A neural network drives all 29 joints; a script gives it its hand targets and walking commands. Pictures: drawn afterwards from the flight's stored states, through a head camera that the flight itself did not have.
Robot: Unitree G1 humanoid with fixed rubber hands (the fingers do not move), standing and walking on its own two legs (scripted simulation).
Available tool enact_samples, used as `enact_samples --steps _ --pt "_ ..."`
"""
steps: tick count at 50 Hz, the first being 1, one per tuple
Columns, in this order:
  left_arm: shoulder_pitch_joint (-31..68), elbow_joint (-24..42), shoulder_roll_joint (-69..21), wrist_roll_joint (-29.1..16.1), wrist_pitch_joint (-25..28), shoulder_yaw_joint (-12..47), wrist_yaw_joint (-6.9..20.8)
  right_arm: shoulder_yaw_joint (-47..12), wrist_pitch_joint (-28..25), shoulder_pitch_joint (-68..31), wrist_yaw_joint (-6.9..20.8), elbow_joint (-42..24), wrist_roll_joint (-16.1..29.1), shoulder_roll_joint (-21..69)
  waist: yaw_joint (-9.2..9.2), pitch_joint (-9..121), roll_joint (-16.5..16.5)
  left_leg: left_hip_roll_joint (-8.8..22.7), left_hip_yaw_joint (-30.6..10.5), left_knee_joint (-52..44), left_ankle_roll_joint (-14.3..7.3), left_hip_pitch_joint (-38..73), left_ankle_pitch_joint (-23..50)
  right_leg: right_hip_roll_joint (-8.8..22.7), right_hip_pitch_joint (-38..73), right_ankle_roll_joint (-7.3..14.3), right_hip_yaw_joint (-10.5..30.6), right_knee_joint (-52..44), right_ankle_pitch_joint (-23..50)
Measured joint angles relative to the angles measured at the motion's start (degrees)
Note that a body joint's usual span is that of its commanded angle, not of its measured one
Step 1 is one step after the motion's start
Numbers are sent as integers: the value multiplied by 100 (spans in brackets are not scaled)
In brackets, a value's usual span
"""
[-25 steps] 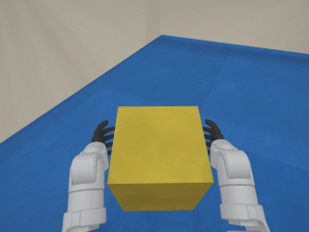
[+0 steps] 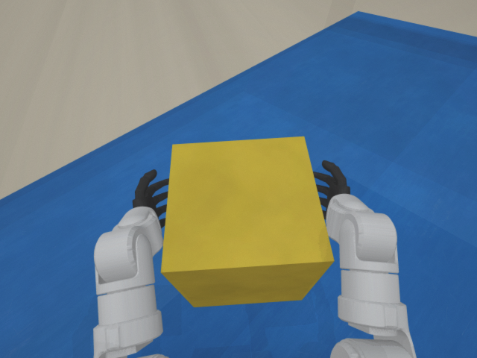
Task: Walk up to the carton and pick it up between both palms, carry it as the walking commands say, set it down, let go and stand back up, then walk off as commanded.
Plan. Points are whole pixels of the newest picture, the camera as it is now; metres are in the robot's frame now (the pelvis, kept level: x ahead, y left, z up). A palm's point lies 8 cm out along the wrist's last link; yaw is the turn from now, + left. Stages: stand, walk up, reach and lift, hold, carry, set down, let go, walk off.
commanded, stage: carry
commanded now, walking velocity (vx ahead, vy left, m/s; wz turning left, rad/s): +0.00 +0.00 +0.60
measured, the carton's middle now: (243, 230) +0.34 +0.01 +0.05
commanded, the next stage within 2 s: none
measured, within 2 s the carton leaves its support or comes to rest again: neither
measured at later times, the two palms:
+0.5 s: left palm (58, 281) +0.22 +0.26 +0.11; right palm (261, 216) +0.32 -0.02 +0.10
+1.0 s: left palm out of the picture +0.08 +0.34 +0.09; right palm (179, 256) +0.26 +0.11 +0.09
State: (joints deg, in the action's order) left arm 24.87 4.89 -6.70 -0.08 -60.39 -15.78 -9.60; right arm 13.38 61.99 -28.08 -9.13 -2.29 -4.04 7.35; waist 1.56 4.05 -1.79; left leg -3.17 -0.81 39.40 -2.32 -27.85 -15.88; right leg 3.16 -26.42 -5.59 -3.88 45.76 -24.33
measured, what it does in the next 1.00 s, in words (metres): steps on the spot, turning left: right foot, then left foot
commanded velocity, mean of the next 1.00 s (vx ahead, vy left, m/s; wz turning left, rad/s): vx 0.00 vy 0.00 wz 0.60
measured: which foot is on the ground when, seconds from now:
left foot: down 0.00-0.04, up 0.06-0.28, down 0.30-0.60, up 0.62-0.84, down 0.86-1.00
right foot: up 0.00-0.00, down 0.02-0.30, up 0.32-0.56, down 0.58-0.88, up 0.90-1.00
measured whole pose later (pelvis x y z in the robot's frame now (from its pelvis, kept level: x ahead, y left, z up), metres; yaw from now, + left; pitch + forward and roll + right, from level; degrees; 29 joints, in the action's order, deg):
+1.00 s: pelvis -0.08 +0.03 +0.00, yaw +35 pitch +3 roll +0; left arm 21.2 6.0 -6.8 1.4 -61.9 -14.8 -9.5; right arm 11.2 60.6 -24.6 -8.2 -0.1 -3.6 7.0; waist 0.0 2.6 0.0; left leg -2.1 5.0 38.9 -4.7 -24.4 -17.6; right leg 8.5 -30.1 -7.3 -5.7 60.6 -32.5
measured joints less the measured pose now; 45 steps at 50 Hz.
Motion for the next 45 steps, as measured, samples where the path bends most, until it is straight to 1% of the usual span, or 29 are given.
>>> enact_samples --steps 1,3,4,5,6,8,12,14,15,16,17,18,20,23,25,27,29,30,31,32,33,34,36,38,41,42,43,44,45 --pt "11 -9 8 -5 34 35 0 -8 -9 -5 11 -29 -9 -25 12 28 -43 -30 -64 85 27 -80 -18 -33 199 56 -39 -473 169" --pt "-32 -95 -109 50 137 79 -6 -51 6 78 41 -64 48 -170 21 -2 -346 61 -220 312 119 -155 -65 -152 351 412 -257 -694 393" --pt "-44 -140 -172 90 146 87 -9 -81 27 166 42 -96 86 -235 5 -8 -336 76 -97 584 224 -221 -481 -96 382 529 -323 -688 419" --pt "-71 -143 -228 130 133 97 -16 -105 44 252 51 -130 124 -281 -45 -13 -280 92 71 920 309 -311 -890 -1 414 592 -397 -686 418" --pt "-120 -93 -278 166 105 109 -24 -118 61 322 55 -173 167 -305 -117 -22 -234 119 218 1232 361 -395 -1125 97 457 613 -481 -712 417" --pt "-252 75 -359 220 76 129 -29 -149 78 420 56 -274 241 -324 -231 -51 -155 191 447 1532 415 -437 -1154 274 542 584 -613 -792 440" --pt "-285 188 -407 329 11 108 -45 -160 44 336 63 -125 351 -373 -348 -36 -1 296 654 931 415 -29 -913 552 575 467 -794 -729 408" --pt "-241 238 -404 358 -2 125 -56 -160 25 257 71 -100 391 -415 -381 19 75 316 718 92 334 376 -543 689 517 392 -892 -524 295" --pt "-238 262 -372 363 2 157 -62 -154 -4 230 83 -82 394 -409 -411 62 141 258 729 -287 214 505 -61 800 459 340 -928 -352 200" --pt "-260 261 -289 349 1 190 -57 -166 -57 223 92 -23 366 -362 -409 83 289 124 760 -294 71 493 54 921 369 218 -832 -122 53" --pt "-308 250 -199 323 -24 207 -43 -200 -81 208 93 67 317 -309 -396 110 331 68 751 -211 -41 438 -11 883 250 90 -666 149 -329" --pt "-349 216 -118 284 -62 205 -17 -231 -80 194 86 164 257 -257 -373 126 302 64 714 -140 -116 388 -99 759 116 -1 -492 473 -665" --pt "-374 116 -11 196 -131 159 15 -281 -57 221 54 272 148 -167 -285 100 244 77 627 -138 -171 370 -152 509 -93 -83 -259 980 -943" --pt "-320 53 0 91 -122 79 17 -223 -87 325 35 171 52 -40 -158 63 164 48 457 -238 -183 293 -14 294 -318 -96 -131 1211 -662" --pt "-185 0 -23 54 -41 44 16 -147 -118 302 34 49 22 -19 -91 -7 87 11 317 -252 -173 216 82 186 -307 -91 -91 953 -431" --pt "-97 -3 -24 17 61 50 22 -125 -153 257 38 -70 8 -33 -46 -49 11 -30 200 -225 -152 124 146 98 -169 -81 -80 420 -190" --pt "-65 1 -15 6 119 99 27 -121 -143 228 49 -152 -3 -65 -28 -47 -82 -83 90 -113 -119 14 156 42 149 -37 -141 -412 176" --pt "-70 -11 -43 24 145 112 28 -135 -128 218 58 -160 5 -113 -24 -60 -204 -69 10 -21 -98 -32 136 -9 257 151 -223 -667 506" --pt "-101 -37 -108 67 164 128 26 -146 -97 257 80 -171 21 -174 -34 -55 -348 -36 -80 92 -38 -79 37 -51 310 339 -330 -741 626" --pt "-133 -75 -174 122 155 139 22 -151 -73 347 99 -175 46 -216 -47 -12 -366 -18 -9 415 83 -190 -415 -13 312 473 -401 -745 641" --pt "-177 -99 -238 175 133 145 19 -164 -49 451 108 -187 76 -250 -82 20 -326 12 131 887 194 -325 -814 66 325 548 -469 -747 622" --pt "-234 -72 -299 216 101 144 13 -167 -18 527 110 -211 116 -268 -141 26 -292 61 246 1337 279 -437 -1008 146 364 578 -548 -779 611" --pt "-341 51 -402 266 61 98 1 -160 15 574 101 -243 190 -267 -256 8 -235 177 415 1781 360 -508 -1082 306 431 553 -676 -857 633" --pt "-335 109 -403 295 54 91 -1 -181 -1 494 92 -187 238 -302 -340 -31 -172 290 527 1716 407 -402 -1034 463 454 492 -777 -860 652" --pt "-232 184 -409 374 66 120 -10 -212 -41 324 97 -127 341 -431 -396 -51 -54 369 655 874 368 49 -987 729 413 367 -923 -659 568" --pt "-204 196 -401 408 48 143 -26 -205 -52 266 111 -75 368 -463 -414 -24 -10 382 702 382 345 274 -796 827 371 316 -970 -522 499" --pt "-171 194 -377 433 24 164 -37 -204 -52 208 126 -22 379 -486 -437 4 46 348 715 -47 288 446 -412 947 311 256 -1010 -332 401" --pt "-168 180 -304 426 2 177 -36 -219 -86 175 135 64 360 -453 -420 -3 223 196 770 -84 148 455 -214 1129 237 193 -944 -134 310" --pt "-227 184 -225 385 -23 167 -18 -262 -105 161 131 146 308 -392 -381 9 305 127 798 -12 6 409 -211 1137 124 61 -786 106 -75"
